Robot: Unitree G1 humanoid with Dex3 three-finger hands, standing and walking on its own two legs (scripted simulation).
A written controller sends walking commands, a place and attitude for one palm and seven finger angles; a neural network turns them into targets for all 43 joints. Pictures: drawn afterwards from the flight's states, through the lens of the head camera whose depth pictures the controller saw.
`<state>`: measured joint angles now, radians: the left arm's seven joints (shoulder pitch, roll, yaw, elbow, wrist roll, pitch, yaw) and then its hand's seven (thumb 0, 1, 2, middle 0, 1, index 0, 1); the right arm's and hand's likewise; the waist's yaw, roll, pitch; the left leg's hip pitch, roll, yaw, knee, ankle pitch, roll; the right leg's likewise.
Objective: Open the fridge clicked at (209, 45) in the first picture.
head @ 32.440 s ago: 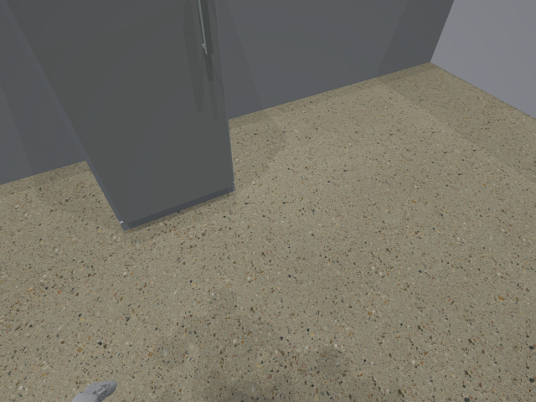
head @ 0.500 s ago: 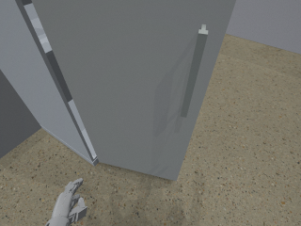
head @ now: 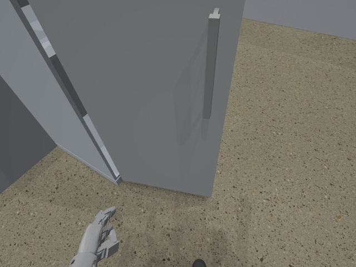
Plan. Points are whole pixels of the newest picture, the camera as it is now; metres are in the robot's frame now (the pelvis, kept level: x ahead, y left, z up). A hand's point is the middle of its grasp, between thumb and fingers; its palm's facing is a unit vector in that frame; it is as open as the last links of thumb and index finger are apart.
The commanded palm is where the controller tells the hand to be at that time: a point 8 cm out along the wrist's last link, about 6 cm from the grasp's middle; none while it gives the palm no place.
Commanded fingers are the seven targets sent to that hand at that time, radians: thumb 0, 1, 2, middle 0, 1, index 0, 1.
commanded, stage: step back with the hand held close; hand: right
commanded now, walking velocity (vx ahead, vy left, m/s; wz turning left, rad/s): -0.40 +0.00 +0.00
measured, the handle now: (210, 71) +0.54 -0.10 +0.15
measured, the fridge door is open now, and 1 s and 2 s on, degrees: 70 70 70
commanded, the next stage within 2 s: stop stepping back and stand still in 0.20 s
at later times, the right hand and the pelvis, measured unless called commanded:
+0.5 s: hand out of the picture +0.10 -0.30 +0.14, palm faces +0.47 +0.80 -0.38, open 7.4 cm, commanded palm +0.01 -0.32 +0.18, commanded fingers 0.00 -0.90 -0.90 0.20 0.30 0.20 0.30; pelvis -0.12 -0.02 -0.01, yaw -1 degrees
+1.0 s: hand out of the picture +0.00 -0.31 +0.15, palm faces +0.51 +0.78 -0.37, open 7.4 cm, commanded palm -0.06 -0.34 +0.18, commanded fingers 0.00 -0.90 -0.90 0.20 0.30 0.20 0.30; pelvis -0.18 -0.03 -0.01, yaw -4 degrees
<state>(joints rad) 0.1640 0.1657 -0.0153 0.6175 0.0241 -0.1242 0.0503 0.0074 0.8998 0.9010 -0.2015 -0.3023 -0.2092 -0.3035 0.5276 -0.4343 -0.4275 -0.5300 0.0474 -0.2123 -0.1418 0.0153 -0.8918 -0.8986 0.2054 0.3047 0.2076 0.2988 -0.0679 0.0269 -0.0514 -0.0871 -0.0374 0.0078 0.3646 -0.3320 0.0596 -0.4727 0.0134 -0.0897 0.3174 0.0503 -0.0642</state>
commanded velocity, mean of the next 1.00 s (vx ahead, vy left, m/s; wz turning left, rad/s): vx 0.02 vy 0.03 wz -0.01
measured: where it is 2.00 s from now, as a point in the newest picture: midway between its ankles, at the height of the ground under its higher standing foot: outside the picture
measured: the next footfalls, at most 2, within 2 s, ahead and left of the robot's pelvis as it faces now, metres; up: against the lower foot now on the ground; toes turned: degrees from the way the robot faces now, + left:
right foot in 0.42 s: -0.07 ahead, -0.12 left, +0.00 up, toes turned -2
right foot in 0.88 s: -0.11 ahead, -0.18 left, +0.00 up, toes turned -7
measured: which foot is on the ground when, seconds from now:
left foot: down 0.00-1.00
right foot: down 0.00-0.22, up 0.24-0.40, down 0.42-0.64, up 0.66-0.86, down 0.88-1.00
